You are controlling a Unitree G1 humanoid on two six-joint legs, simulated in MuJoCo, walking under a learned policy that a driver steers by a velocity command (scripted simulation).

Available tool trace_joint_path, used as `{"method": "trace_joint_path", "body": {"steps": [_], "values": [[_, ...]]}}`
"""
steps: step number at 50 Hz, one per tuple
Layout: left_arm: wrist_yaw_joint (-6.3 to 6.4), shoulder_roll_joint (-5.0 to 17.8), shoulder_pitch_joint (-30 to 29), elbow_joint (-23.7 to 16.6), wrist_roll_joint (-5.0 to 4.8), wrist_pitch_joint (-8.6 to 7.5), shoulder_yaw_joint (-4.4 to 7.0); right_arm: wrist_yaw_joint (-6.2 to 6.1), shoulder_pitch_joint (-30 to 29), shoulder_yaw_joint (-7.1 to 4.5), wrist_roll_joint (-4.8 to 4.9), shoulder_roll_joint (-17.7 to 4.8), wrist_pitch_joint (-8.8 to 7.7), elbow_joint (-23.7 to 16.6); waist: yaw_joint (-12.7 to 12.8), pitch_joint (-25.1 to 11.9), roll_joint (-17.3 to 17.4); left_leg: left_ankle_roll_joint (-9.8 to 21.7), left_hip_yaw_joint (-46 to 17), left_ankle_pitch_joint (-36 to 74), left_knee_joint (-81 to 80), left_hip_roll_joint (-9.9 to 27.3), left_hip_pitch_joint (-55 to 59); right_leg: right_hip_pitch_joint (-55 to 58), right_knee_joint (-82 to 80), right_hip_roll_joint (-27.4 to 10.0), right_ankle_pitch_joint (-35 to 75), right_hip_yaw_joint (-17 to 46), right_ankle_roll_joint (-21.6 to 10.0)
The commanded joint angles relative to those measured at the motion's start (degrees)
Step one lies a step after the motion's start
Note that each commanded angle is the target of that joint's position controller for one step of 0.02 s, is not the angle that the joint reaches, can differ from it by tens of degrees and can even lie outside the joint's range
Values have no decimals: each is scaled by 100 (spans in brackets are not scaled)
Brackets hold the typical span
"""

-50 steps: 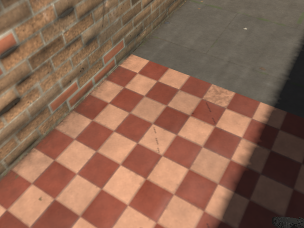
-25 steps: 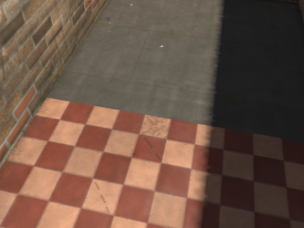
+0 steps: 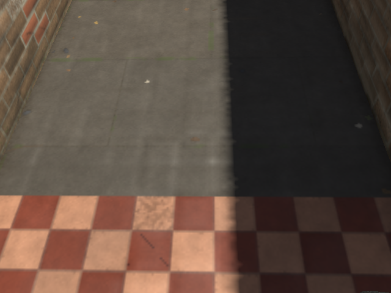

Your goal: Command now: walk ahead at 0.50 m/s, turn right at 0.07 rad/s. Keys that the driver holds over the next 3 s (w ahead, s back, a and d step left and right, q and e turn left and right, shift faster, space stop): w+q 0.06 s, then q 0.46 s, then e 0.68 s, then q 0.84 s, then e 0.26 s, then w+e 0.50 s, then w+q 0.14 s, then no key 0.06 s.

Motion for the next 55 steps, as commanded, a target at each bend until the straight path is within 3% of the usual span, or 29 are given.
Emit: {"method": "trace_joint_path", "body": {"steps": [1,3,8,10,12,13,14,15,16,17,18,20,23,26,29,31,33,34,35,36,38,41,47,49,51,52,53,54,55], "values": [[69,850,-89,-307,0,-132,175,58,-121,8,42,-218,-3,-239,-1,-262,-552,29,192,1255,-983,-39,300,-25,-714,-1327,1920,491,-643],[68,924,43,-216,3,-159,170,123,-445,44,103,-213,-22,-295,171,-131,-544,118,264,1783,-1529,-131,391,88,-835,-1406,1446,392,-537],[127,941,110,10,73,-48,141,327,-680,60,76,-252,-86,-433,232,-69,-511,404,384,1487,-2241,-502,467,901,-146,-1646,3016,63,-311],[184,1069,-89,-47,51,22,181,388,-321,-26,44,-481,-90,-417,-6,-329,-670,574,521,808,-2298,-789,789,1237,525,-1665,4261,-1,-202],[271,1100,-376,-178,16,117,180,376,820,-194,-3,-830,-103,-171,-637,-889,-570,816,613,1325,-2873,-1033,2112,1086,2189,-1335,4813,-260,112],[296,909,-314,-370,156,96,97,308,1443,-264,-68,-1223,-86,-156,-792,-1610,126,1255,-719,3460,-2605,5,3750,-112,4027,-921,2614,-466,417],[196,332,723,-400,245,23,-74,298,1224,-227,-116,-1444,-60,-290,-130,-2393,1405,2583,-3110,5275,-2356,1536,5776,-2373,6100,109,-2978,-180,905],[102,911,550,-299,142,-21,-15,252,1297,-194,-2,-1022,50,-371,-558,-2966,632,2525,-3255,3928,-2703,1326,5790,-2609,6463,-185,-2688,561,860],[82,1033,-87,-509,-36,2,32,194,893,-155,47,-863,144,-524,-604,-2197,420,2277,-2642,2934,-2885,1048,5140,-2980,6395,-435,-2288,496,846],[128,1006,-422,-580,-4,57,26,141,600,-113,89,-734,253,-581,-514,-1569,-199,2007,-2234,2177,-3140,784,4239,-3019,6042,-637,-1928,340,855],[185,1013,-604,-654,62,142,48,97,431,-84,88,-701,331,-654,-399,-1119,-339,1914,-2086,1734,-3380,645,3381,-2874,5711,-738,-1721,289,890],[238,853,-418,-711,81,278,43,76,259,-100,-1,-743,399,-707,-90,-758,73,1776,-1792,1364,-3669,265,2300,-2281,4904,-784,-1580,204,917],[330,654,-279,-645,130,276,-15,6,312,-181,-14,-911,441,-715,-64,-1018,289,1757,-1483,2146,-3507,59,2075,-1969,3987,-666,-1316,83,1088],[318,653,-507,-667,95,326,-29,-97,277,-227,84,-988,605,-760,-144,-1221,296,1588,-1623,961,-3492,-47,2072,-1785,3403,-624,-744,210,1159],[289,661,-545,-585,37,310,-37,-167,207,-132,26,-742,691,-763,-230,-1184,542,1431,-1563,0,-3471,-20,2089,-1531,2937,-791,-497,163,1144],[292,592,-617,-598,82,236,-57,-90,337,-6,-43,-451,664,-642,-315,-1141,634,1371,-1489,20,-3299,-3,2114,-1152,2468,-873,-582,71,1059],[213,395,-465,-514,99,144,-97,-11,349,144,-70,-148,610,-495,-155,-1011,600,1121,-1235,20,-2983,-127,1966,-309,1159,-810,141,-102,865],[186,539,-579,-572,174,114,-79,16,661,173,-98,-80,555,-368,-266,-845,435,833,-1110,-201,-2800,-320,1908,-90,771,-976,674,181,709],[203,1030,-786,-727,228,115,10,16,1033,143,-196,-170,511,-345,-649,-690,-392,547,-722,-951,-2242,-783,1807,-134,703,-1569,1582,922,403],[197,1028,-1102,-722,234,142,15,14,1154,112,-171,-233,490,-369,-909,-579,-1324,311,-259,-1160,-2268,-994,2155,-736,507,-1777,1104,1234,-31],[151,843,-999,-737,133,161,11,-61,401,17,-128,-542,541,-462,-500,-307,-1099,205,-136,-638,-2218,-948,2536,-1273,286,-1491,-265,1334,44],[168,1098,-813,-775,29,158,111,-117,321,-8,-98,-432,637,-511,-395,-229,-1168,250,-35,-497,-2110,-935,2459,-1159,384,-1423,-63,1502,58],[204,1006,-728,-1089,-51,363,171,-117,477,-139,-54,-316,612,-470,-297,-640,-734,375,111,-314,-2149,-787,2645,-1032,1054,-1121,713,1595,-28],[207,919,-791,-1239,-74,425,183,-85,546,-210,-67,-467,596,-480,-279,-608,-5,664,-386,-187,-2657,-318,2876,-1499,1661,-712,217,1120,246],[167,789,-706,-1327,-44,445,168,-108,607,-265,-96,-724,561,-492,-270,-651,1140,1568,-1822,896,-3342,1153,3287,-2259,3103,-253,-1562,254,597],[142,970,-802,-1353,-28,448,244,-156,641,-238,-110,-697,516,-563,-394,-679,1069,2010,-2224,1720,-3420,1731,3334,-2585,4385,-454,-2586,171,732],[128,1042,-786,-1318,-58,474,305,-204,579,-215,-104,-676,485,-614,-357,-665,539,2057,-2045,2050,-3361,1753,3284,-2711,5155,-582,-2633,276,808],[130,933,-692,-1255,-98,524,286,-231,339,-214,-50,-688,477,-641,-221,-572,277,1810,-1549,1905,-3310,1491,3210,-2709,5159,-746,-2365,318,846],[132,788,-704,-1252,-106,567,229,-239,178,-233,2,-759,486,-623,-182,-464,309,1561,-1102,1760,-3320,1216,3171,-2683,4770,-867,-2034,220,866]]}}
Next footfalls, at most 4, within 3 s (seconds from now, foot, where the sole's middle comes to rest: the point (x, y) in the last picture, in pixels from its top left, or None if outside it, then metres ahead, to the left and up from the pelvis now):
0.24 left None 0.33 0.14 -0.78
0.68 right None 0.37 -0.09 -0.78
1.26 right None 0.33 -0.13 -0.78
1.82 left None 0.27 0.10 -0.78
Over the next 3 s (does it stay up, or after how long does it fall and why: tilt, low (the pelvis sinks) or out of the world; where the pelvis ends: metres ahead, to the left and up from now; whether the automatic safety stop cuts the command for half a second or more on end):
stays up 0.52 -0.05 -0.02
